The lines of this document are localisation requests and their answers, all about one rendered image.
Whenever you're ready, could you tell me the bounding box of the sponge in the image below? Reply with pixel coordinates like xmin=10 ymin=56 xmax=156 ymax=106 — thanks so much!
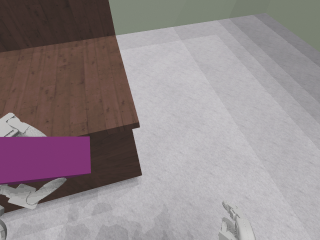
xmin=0 ymin=136 xmax=91 ymax=185

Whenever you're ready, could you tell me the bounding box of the table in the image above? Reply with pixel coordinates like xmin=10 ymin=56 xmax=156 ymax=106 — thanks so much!
xmin=0 ymin=0 xmax=142 ymax=213

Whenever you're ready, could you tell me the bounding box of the left robot hand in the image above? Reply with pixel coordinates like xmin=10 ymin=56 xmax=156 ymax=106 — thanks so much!
xmin=0 ymin=112 xmax=67 ymax=210

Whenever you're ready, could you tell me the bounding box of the right robot hand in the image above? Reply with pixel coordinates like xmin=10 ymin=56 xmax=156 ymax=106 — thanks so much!
xmin=218 ymin=200 xmax=256 ymax=240

